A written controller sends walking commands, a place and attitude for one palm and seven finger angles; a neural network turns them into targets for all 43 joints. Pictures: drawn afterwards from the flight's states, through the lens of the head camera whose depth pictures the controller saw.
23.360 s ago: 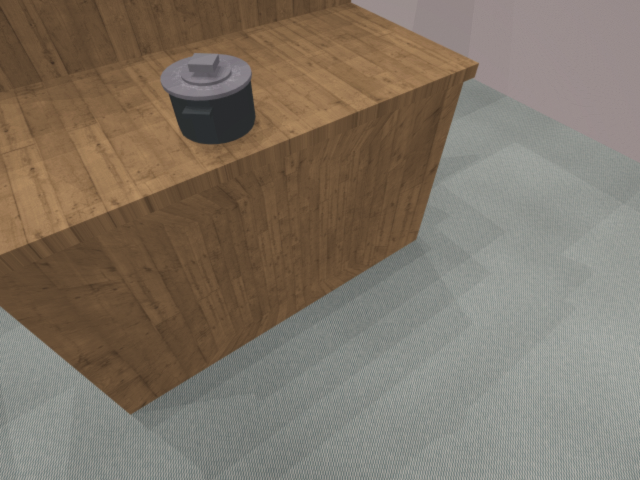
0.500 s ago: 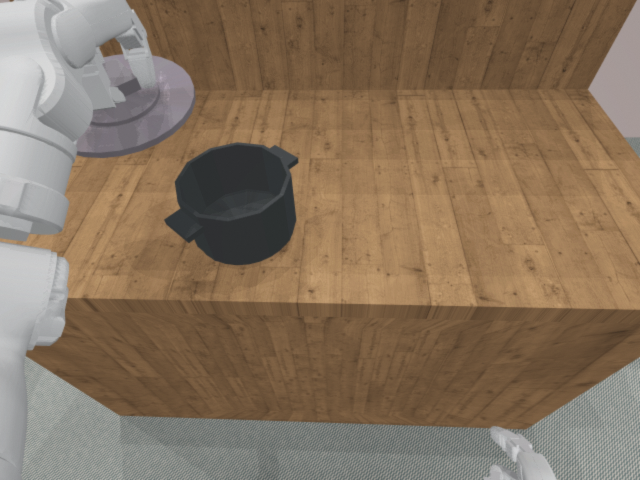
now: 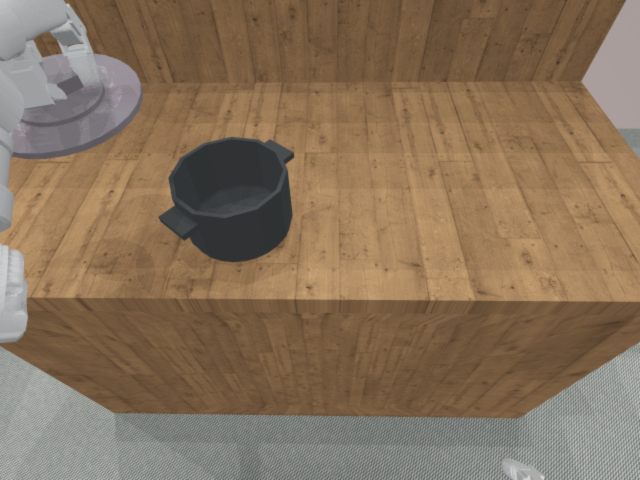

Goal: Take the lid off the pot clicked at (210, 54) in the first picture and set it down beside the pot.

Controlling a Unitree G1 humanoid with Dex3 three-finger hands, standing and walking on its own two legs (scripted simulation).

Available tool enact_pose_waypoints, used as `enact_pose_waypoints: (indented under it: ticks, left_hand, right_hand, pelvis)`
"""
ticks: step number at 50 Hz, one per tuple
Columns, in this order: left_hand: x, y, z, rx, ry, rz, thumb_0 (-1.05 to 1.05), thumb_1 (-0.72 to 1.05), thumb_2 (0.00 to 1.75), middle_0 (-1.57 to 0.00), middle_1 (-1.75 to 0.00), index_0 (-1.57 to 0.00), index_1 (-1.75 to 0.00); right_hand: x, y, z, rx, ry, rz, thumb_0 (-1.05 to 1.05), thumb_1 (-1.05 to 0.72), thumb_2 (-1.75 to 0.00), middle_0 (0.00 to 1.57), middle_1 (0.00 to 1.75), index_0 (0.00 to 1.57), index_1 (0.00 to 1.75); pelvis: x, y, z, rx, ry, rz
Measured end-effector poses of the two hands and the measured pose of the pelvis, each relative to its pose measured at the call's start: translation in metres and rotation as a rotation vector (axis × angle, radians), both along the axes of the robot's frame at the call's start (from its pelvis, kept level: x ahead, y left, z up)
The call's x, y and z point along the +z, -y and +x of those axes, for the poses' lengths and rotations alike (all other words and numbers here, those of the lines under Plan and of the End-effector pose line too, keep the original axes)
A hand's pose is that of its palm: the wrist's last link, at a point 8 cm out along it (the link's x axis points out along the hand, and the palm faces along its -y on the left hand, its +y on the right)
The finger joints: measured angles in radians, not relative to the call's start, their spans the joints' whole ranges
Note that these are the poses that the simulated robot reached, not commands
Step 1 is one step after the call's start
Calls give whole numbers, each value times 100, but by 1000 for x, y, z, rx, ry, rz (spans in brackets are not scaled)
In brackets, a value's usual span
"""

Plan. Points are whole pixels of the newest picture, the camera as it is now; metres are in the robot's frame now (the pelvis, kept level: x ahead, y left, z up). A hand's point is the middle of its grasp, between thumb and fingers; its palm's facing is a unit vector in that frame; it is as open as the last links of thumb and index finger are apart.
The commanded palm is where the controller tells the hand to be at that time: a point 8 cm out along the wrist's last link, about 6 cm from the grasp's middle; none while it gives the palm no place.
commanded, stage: move the lid sideways beside the pot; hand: left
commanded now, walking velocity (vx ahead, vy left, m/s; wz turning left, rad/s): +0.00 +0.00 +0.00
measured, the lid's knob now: (48, 80) +0.48 +0.30 +0.25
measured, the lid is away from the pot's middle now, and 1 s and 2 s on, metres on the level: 0.17 0.25 0.23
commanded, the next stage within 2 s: lower the lid onto the table in 0.96 s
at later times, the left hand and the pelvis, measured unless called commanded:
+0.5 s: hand out of the picture +0.44 +0.34 +0.26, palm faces -0.25 -0.10 -0.96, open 6.6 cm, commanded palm +0.44 +0.34 +0.36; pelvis +0.01 +0.00 +0.00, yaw +0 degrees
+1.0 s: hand out of the picture +0.43 +0.36 +0.26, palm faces -0.27 -0.10 -0.96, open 6.6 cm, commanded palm +0.46 +0.36 +0.36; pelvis +0.01 +0.00 +0.00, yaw +0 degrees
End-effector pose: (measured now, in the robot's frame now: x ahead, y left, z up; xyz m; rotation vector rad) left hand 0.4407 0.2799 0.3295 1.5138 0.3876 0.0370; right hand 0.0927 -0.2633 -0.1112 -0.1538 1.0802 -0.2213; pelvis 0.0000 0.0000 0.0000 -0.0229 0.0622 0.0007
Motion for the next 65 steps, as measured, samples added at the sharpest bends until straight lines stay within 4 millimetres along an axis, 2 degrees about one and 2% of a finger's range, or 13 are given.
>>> enact_pose_waypoints:
  ticks: [23, 31, 40, 57, 65]
  left_hand:
    - [-7, -49, -7, 90, -44, -2, 2, 19, 105, -54, -76, -81, -95]
    - [-9, -70, -11, 133, -54, -9, 2, 19, 105, -54, -76, -81, -95]
    - [-9, -84, -16, 159, -51, -11, 2, 19, 105, -54, -76, -81, -95]
    - [-9, -75, -5, 136, -58, -29, 2, 19, 105, -54, -76, -81, -95]
    - [-19, -71, 4, 177, -101, -23, 2, 19, 105, -54, -76, -81, -95]
  right_hand:
    - [1, 3, 5, -8, -32, -16, 1, -91, -90, 21, 29, 20, 30]
    - [1, 7, -2, -22, -66, -31, 1, -91, -89, 21, 29, 20, 30]
    - [0, 9, -10, -30, -99, -42, 1, -91, -89, 21, 29, 20, 30]
    - [0, 3, -15, -36, -86, -41, 1, -91, -89, 21, 29, 20, 30]
    - [-1, 5, -26, -49, -95, -39, 1, -91, -89, 21, 29, 20, 30]
  pelvis:
    - [1, 2, 5, -1, -11, -8]
    - [0, 2, 8, -3, -15, -11]
    - [0, 1, 8, 0, -18, -15]
    - [0, -3, 7, -1, -19, -17]
    - [0, -3, 8, -4, -25, -16]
